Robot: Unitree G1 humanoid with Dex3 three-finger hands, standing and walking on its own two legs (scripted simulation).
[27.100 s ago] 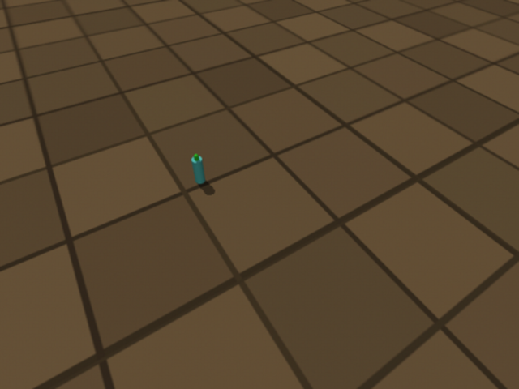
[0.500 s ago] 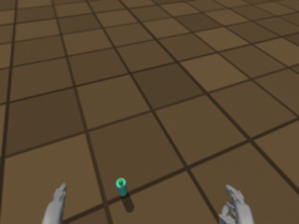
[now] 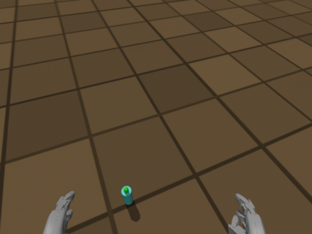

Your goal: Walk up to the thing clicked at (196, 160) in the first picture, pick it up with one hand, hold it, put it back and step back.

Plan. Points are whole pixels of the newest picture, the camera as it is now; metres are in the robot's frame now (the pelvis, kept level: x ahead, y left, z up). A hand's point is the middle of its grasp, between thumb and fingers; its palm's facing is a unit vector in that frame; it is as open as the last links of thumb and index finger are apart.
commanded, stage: stand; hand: left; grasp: from the side
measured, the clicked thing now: (127, 194) +0.43 +0.14 -0.63
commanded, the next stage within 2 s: none
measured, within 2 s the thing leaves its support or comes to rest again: neither
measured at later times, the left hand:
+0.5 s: hand out of the picture +0.10 +0.24 -0.11, palm faces -0.01 -0.94 -0.35, open 7.5 cm
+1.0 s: hand out of the picture +0.03 +0.25 -0.10, palm faces +0.01 -0.94 -0.35, open 7.4 cm
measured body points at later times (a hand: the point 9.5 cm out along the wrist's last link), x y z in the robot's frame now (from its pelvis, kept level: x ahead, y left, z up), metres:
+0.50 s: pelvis +0.00 +0.00 +0.03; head +0.01 +0.01 +0.48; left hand +0.10 +0.29 -0.09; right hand +0.10 -0.28 -0.09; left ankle +0.00 +0.13 -0.69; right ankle +0.01 -0.13 -0.69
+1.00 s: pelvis -0.01 +0.00 +0.06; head -0.01 +0.00 +0.51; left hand +0.03 +0.30 -0.08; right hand +0.06 -0.28 -0.09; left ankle +0.00 +0.13 -0.69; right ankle +0.01 -0.13 -0.69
